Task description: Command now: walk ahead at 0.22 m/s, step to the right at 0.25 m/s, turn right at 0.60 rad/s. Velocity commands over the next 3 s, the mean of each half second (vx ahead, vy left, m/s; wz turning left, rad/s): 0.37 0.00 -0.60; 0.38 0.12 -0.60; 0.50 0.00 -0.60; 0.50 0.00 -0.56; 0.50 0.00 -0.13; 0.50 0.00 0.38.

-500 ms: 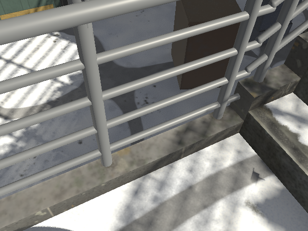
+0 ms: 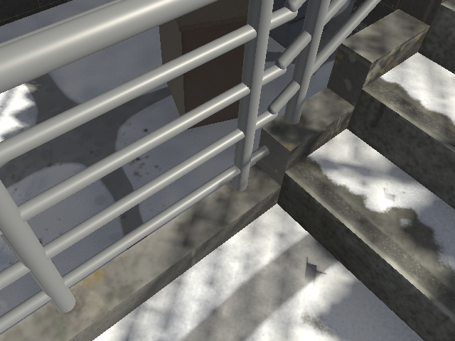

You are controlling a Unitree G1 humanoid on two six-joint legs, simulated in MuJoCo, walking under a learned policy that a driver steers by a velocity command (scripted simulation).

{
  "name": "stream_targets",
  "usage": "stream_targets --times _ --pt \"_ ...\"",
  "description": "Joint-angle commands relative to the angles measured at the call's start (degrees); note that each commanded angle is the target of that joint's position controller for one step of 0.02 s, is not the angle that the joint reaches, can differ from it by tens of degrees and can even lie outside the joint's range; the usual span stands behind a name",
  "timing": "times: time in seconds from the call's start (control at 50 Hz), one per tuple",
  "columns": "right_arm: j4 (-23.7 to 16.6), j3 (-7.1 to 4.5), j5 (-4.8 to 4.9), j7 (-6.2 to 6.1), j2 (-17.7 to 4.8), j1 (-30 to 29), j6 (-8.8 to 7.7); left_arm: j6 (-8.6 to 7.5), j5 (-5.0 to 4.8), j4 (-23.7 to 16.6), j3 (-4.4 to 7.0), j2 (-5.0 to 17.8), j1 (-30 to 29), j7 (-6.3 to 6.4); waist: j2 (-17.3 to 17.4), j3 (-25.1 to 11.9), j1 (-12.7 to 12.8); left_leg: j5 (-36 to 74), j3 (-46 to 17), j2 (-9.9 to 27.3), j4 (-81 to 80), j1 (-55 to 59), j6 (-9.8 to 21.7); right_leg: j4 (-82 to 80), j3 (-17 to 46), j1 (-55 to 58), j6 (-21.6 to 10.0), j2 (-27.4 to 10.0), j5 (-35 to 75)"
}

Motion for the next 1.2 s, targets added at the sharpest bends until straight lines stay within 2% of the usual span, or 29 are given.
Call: stream_targets --times 0.02,0.04,0.06,0.08,0.1,0.12,0.14,0.16,0.2,0.22,0.24,0.28,0.3,0.32,0.34,0.44,0.46,0.5,0.52,0.58,0.68,0.72,0.74,0.76,0.8,0.86,1.04,1.12,1.2 --pt "3.4 -4.4 -1.98 -1.06 -14.8 25.4 -0.18 -0.84 -2.44 -7.4 0.65 4.8 -9.4 0.13 11.7 -10.9 -13.0 3.5 -16.3 15.6 -21.7 37.0 6.7 12.6 9.0 -23.0 11.3 -7.7 -0.4" --pt "-2.6 -3.36 -2.63 2.41 -10.1 8.3 1.78 -0.55 -4.55 -2.8 1.33 4.2 3.5 2.52 41.2 -7.7 -5.5 -24.5 -22.2 16.5 -26.6 12.4 15.5 31.1 6.2 -12.0 10.6 -9.5 -25.8" --pt "-7.9 -3.2 -3.12 0.49 -9.9 -1.1 1.32 0.2 -2.49 -5.9 2.99 11.8 -0.2 2.01 25.7 -2.0 -2.8 -21.2 -37.6 31.4 -31.9 4.6 19.0 47.0 4.8 -17.7 9.8 -10.1 -20.5" --pt "-8.8 -1.69 -2.25 0.68 -7.3 -4.3 0.93 -0.18 -0.39 -5.4 3.36 10.8 -1.0 2.13 6.0 -1.0 0.3 -17.3 -33.5 26.6 -29.9 1.1 16.3 46.2 7.7 -14.2 7.2 -13.2 -16.0" --pt "-9.0 -1.62 -1.84 0.93 -8.6 -4.5 0.58 -0.34 -0.68 -5.0 2.72 6.7 0.2 2.58 1.9 0.0 0.8 -11.4 -23.7 21.9 -29.5 4.3 11.6 40.7 4.6 -14.3 7.7 -12.8 -16.1" --pt "-9.1 -1.42 -1.71 3.5 -9.2 -4.4 1.15 -1.42 -0.53 -3.8 1.33 4.8 6.2 2.12 16.6 -4.7 1.5 -23.1 -8.5 9.8 -29.4 3.8 5.8 26.4 -1.4 -4.3 5.9 -13.4 -23.3" --pt "-8.7 -2.43 -2.29 3.81 -10.7 -5.6 1.25 -1.63 -1.04 -2.5 1.68 5.3 7.3 1.05 21.0 -1.9 0.6 -21.9 -1.7 4.9 -28.7 -0.4 4.5 20.5 -5.0 3.6 6.5 -11.2 -22.7" --pt "-3.8 -4.32 -2.23 0.14 -15.4 5.0 0.76 -0.11 0.23 -7.6 0.5 1.2 -9.1 -2.15 7.4 6.6 -5.2 0.2 -8.8 16.6 -30.3 7.9 8.2 19.5 -6.8 -10.4 8.3 -12.1 -14.1" --pt "-3.2 -5.19 -0.24 1.25 -18.5 11.4 -0.64 -0.35 -1.55 -8.0 0.23 0.8 -9.5 -1.71 4.7 -0.3 -9.2 34.9 -8.6 20.1 -21.4 26.6 8.2 15.6 -3.4 -16.8 10.3 -13.5 -15.3" --pt "-4.9 -4.26 0.05 3.93 -15.7 6.1 -1.05 -2.13 -2.57 -6.8 -0.16 0.8 -2.6 -1.58 10.9 -9.3 -5.9 -3.3 -2.6 14.0 -24.7 19.9 3.9 8.8 -3.0 -2.3 7.8 -14.7 -15.6" --pt "-5.8 -3.63 0.26 4.44 -13.9 -1.2 -0.99 -2.89 -2.56 -2.9 0.49 1.2 6.4 -1.43 14.1 -7.4 0.1 -12.4 2.0 9.5 -21.7 8.2 2.4 4.1 -8.5 11.4 7.9 -10.8 -8.2" --pt "-6.4 -1.99 -2.89 4.82 -8.9 -1.6 -1.12 -3.38 -2.35 3.6 2.57 5.5 20.6 0.1 -6.0 -4.7 6.4 -17.1 10.0 3.1 4.7 -8.7 2.4 -1.4 -6.7 27.7 7.5 -8.5 -14.5" --pt "-10.2 -0.13 -2.39 5.48 -3.3 -2.1 -1.26 -3.52 -1.13 0.8 2.85 11.5 19.0 1.04 -23.7 -2.3 4.1 -19.8 7.2 -0.5 23.6 -21.6 0.2 -11.7 22.9 25.4 1.3 -24.9 -14.2" --pt "-12.3 -0.12 -2.76 5.65 -6.2 -4.1 -0.91 -2.53 -1.77 -1.4 3.11 13.3 16.9 1.69 -16.1 -3.8 3.9 -18.2 0.8 0.5 27.9 -23.9 -0.3 -14.1 32.2 20.6 -6.8 -30.9 -3.4" --pt "-10.4 -0.88 -3.43 6.03 -8.4 -2.3 -0.76 -3.3 -1.29 -2.0 3.05 12.0 18.5 2.55 4.2 -3.1 2.7 -6.9 -3.7 1.9 28.5 -24.5 -0.8 -13.0 40.4 20.4 -5.3 -38.6 -8.3" --pt "-8.6 -0.83 -3.15 7.46 -9.9 -2.5 -0.17 -6.55 -3.27 -1.6 1.51 8.5 11.9 2.78 -7.7 0.1 -0.5 9.2 -4.3 1.4 18.1 -17.1 -2.6 -13.7 20.7 17.8 0.5 -25.3 15.9" --pt "-11.1 -0.75 -1.07 7.15 -10.3 -5.7 -0.89 -5.55 -4.1 -0.1 1.3 6.9 9.9 2.41 -14.0 -1.7 -1.8 4.0 -1.6 -0.3 13.8 -12.5 -2.9 -14.1 14.4 14.6 -2.5 -17.6 11.3" --pt "-10.6 -1.23 1.89 4.05 -12.0 -7.5 -0.91 -4.02 -2.04 -1.5 1.56 7.6 4.8 0.14 -11.7 2.5 -2.1 1.2 3.2 -4.7 -0.5 -1.7 -3.0 -12.1 7.6 6.0 -1.8 -11.3 18.5" --pt "-11.6 0.87 -2.29 5.89 -6.4 -12.8 -1.12 -5.22 -2.38 0.0 1.95 8.4 15.1 2.71 -1.6 6.4 4.1 8.7 5.5 -6.0 2.7 -11.7 -3.6 -11.4 17.0 13.5 0.1 -22.8 39.6" --pt "-13.9 1.68 -1.15 6.73 -4.6 -13.3 -2.74 -5.74 -2.83 2.0 2.58 10.5 17.7 4.34 -3.9 -2.1 3.0 15.6 -0.5 -4.6 -2.6 -11.5 -2.7 -7.3 17.4 23.1 2.6 -23.6 42.4" --pt "-10.6 0.96 -2.58 7.25 -7.3 0.0 -2.9 -5.97 -2.62 -1.4 3.6 11.1 9.5 6.56 -2.0 -7.4 -3.2 18.9 -1.2 -6.3 -13.9 10.1 2.6 3.0 17.6 16.7 6.7 -22.0 50.7" --pt "-9.1 0.17 -3.19 5.41 -10.7 7.1 -4.52 -5.91 -3.37 -3.7 2.72 7.0 10.0 4.81 2.3 -15.0 -5.1 41.8 -6.8 4.3 -15.1 29.8 6.6 22.9 14.5 6.8 8.3 -16.5 24.0" --pt "-9.0 -2.04 -2.56 4.7 -16.2 7.7 -3.48 -4.99 -4.73 -4.3 2.19 3.0 18.7 4.47 20.5 -24.9 -2.4 65.9 -24.8 20.1 -12.5 47.2 16.9 42.4 7.3 -9.0 10.0 -7.0 -25.5" --pt "-11.2 -1.36 -1.39 4.34 -10.4 5.8 -2.18 -3.5 -3.24 -1.7 2.69 7.8 18.3 5.13 1.8 -25.2 -3.6 53.6 -22.9 20.2 -12.9 40.5 16.2 50.2 5.3 -10.0 8.5 -10.7 -24.7" --pt "-11.5 0.41 -1.66 3.77 -5.9 0.2 -2.36 -3.86 -1.52 -3.4 2.53 5.1 10.4 3.9 -4.4 -11.1 -1.8 30.9 -16.8 15.5 -21.5 23.6 13.1 47.8 4.7 -10.2 7.9 -14.0 -14.5" --pt "-10.2 -0.12 -1.35 4.4 -7.1 0.9 -4.17 -1.03 -0.9 -3.8 1.88 2.8 8.0 1.06 -0.2 -7.3 -1.5 11.3 -16.5 13.7 -28.6 18.6 7.3 46.4 5.6 -11.7 7.3 -15.7 -4.6" --pt "-5.4 0.65 -0.15 3.88 -6.0 6.0 -7.75 -0.51 -0.11 -7.3 0.22 0.8 -6.1 0.71 4.9 -2.7 -3.3 29.4 0.0 12.7 -30.2 18.3 6.6 35.2 3.4 -20.0 9.3 -16.1 2.5" --pt "-4.9 0.11 0.28 3.46 -9.3 6.7 -5.8 -1.22 -0.88 -7.5 -0.98 -0.9 -9.6 -0.37 8.3 -3.9 -4.6 27.7 6.5 12.1 -28.1 20.5 6.4 20.2 -0.9 -14.2 9.5 -16.3 1.8" --pt "-3.5 0.32 -0.38 2.88 -9.0 10.1 -3.72 -2.08 1.02 -8.1 -0.94 -0.8 -11.1 -0.93 11.1 -4.5 -6.9 33.3 9.3 14.1 -21.2 20.8 7.2 12.7 -7.1 -6.2 6.9 -11.6 -8.5"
